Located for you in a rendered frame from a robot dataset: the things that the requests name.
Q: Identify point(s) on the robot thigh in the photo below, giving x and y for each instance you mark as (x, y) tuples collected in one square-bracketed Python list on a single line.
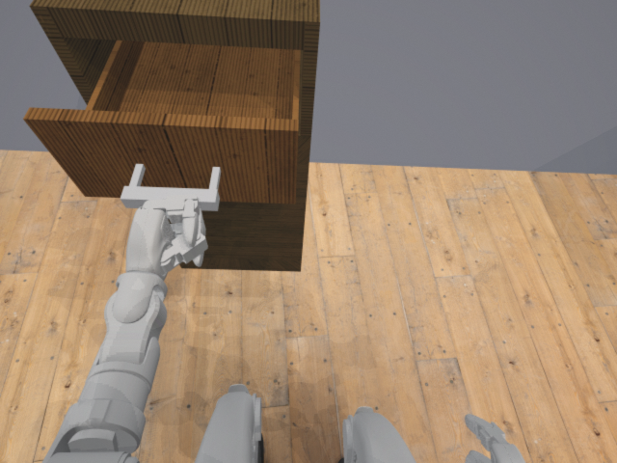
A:
[(234, 427), (370, 438)]

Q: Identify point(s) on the left robot thigh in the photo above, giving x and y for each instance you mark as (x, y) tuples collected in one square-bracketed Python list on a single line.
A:
[(234, 427)]

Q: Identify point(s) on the robot right hand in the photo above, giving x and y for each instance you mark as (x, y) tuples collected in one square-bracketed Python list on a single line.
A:
[(493, 440)]

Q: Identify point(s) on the drawer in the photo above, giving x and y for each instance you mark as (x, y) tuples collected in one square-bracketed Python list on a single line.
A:
[(182, 109)]

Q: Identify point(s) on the robot left hand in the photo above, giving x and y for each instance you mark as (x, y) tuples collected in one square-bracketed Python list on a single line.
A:
[(151, 233)]

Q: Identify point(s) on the cabinet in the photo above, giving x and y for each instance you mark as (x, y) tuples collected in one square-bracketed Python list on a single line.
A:
[(240, 236)]

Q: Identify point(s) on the handle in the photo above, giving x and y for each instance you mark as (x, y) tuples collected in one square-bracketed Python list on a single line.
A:
[(135, 195)]

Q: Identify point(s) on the left robot forearm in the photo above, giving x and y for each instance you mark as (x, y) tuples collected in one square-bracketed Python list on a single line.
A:
[(109, 414)]

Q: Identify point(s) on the right robot thigh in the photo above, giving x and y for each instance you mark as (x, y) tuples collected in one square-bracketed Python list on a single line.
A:
[(370, 438)]

